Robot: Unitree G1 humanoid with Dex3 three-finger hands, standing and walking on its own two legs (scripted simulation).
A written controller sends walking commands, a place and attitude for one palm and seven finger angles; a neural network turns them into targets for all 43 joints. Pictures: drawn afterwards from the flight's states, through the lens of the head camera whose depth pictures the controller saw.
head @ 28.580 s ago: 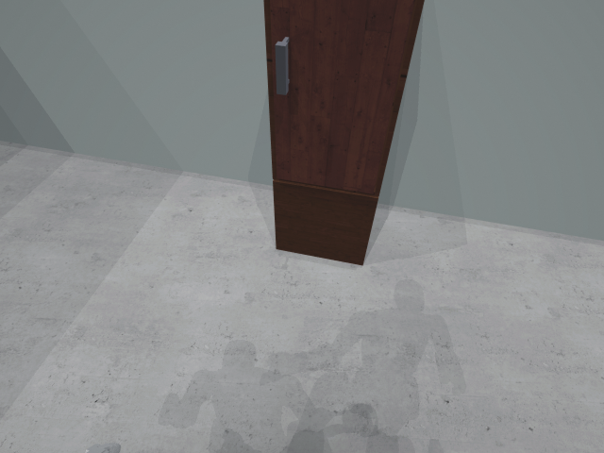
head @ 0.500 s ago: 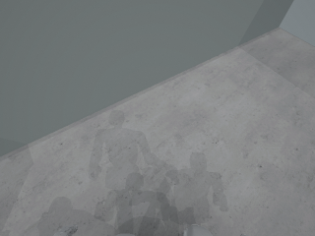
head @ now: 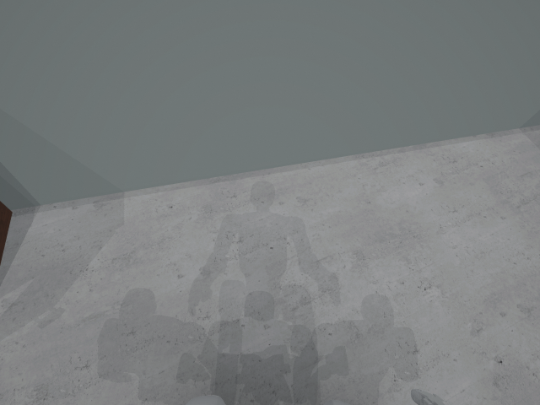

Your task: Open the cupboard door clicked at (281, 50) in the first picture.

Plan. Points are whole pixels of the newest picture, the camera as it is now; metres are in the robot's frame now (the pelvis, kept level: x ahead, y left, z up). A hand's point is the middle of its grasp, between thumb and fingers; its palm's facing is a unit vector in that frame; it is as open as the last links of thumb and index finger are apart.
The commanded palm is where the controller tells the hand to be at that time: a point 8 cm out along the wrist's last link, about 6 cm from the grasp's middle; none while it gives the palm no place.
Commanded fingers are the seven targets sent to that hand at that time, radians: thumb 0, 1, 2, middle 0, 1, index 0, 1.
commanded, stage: turn to face it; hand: left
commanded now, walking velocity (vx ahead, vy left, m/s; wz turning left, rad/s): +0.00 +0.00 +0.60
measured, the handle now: out of the picture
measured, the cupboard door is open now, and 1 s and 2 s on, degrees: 52 52 52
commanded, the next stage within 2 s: take the last steps up to it in 1.86 s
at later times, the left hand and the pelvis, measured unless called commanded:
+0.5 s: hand out of the picture +0.03 +0.16 -0.14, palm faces +0.29 -0.93 -0.25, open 7.4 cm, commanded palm none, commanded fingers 0.00 0.90 0.90 -0.20 -0.30 -0.20 -0.30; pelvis +0.01 -0.05 +0.02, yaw +18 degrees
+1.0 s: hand out of the picture +0.01 +0.20 -0.14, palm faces +0.56 -0.78 -0.28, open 7.4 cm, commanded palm none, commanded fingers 0.00 0.90 0.90 -0.20 -0.30 -0.20 -0.30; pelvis +0.03 -0.05 +0.01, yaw +35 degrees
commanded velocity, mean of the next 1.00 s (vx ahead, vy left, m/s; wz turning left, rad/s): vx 0.00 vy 0.00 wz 0.60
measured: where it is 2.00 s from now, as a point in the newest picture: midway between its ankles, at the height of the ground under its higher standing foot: outside the picture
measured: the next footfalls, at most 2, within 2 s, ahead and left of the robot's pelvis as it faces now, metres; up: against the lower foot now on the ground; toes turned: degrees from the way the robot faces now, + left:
right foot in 0.30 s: +0.07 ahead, -0.15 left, +0.00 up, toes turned +6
left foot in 0.66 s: -0.01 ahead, +0.09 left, +0.00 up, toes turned +29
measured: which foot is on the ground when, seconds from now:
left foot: down 0.00-0.28, up 0.30-0.64, down 0.66-1.00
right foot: up 0.00-0.28, down 0.30-0.64, up 0.66-1.00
